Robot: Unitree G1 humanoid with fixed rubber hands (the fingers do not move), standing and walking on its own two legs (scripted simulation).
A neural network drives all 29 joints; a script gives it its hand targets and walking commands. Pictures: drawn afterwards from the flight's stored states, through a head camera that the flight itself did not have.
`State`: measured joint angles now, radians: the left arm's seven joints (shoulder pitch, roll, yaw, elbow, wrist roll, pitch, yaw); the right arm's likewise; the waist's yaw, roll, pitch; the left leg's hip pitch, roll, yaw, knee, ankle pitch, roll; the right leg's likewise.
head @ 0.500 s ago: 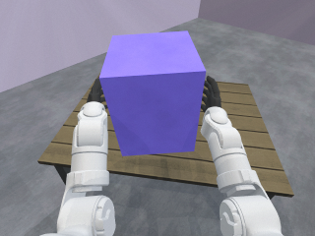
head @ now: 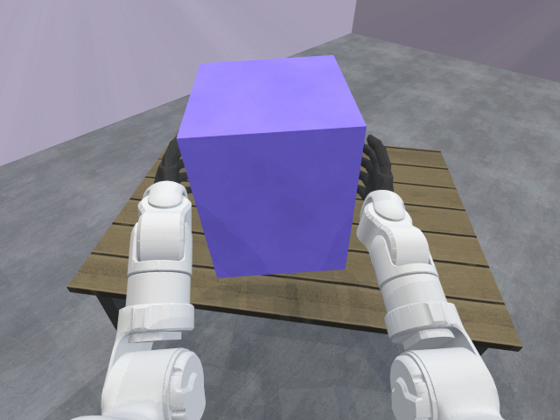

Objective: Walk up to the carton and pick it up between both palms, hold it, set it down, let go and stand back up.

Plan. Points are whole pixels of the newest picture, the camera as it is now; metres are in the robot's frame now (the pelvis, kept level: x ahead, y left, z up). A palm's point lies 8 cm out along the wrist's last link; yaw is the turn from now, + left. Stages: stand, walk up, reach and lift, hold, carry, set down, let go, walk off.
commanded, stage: hold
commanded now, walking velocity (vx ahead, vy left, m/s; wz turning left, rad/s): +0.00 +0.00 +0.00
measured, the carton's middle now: (274, 168) +0.43 +0.02 +0.18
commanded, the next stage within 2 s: set down in 0.10 s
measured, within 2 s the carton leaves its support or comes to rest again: neither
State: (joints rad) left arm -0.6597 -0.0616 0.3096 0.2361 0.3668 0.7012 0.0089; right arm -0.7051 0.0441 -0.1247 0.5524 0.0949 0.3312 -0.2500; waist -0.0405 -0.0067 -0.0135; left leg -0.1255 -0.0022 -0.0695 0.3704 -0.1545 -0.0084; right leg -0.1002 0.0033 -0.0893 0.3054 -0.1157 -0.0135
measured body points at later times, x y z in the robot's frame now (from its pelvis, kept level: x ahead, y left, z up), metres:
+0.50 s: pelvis +0.01 +0.00 +0.00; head -0.02 +0.02 +0.45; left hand +0.40 +0.17 +0.18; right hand +0.40 -0.13 +0.18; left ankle +0.04 +0.12 -0.75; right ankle +0.04 -0.11 -0.75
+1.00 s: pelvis +0.04 +0.00 +0.00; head +0.06 +0.02 +0.45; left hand +0.42 +0.16 +0.10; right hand +0.43 -0.13 +0.12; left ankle +0.04 +0.12 -0.75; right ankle +0.04 -0.11 -0.75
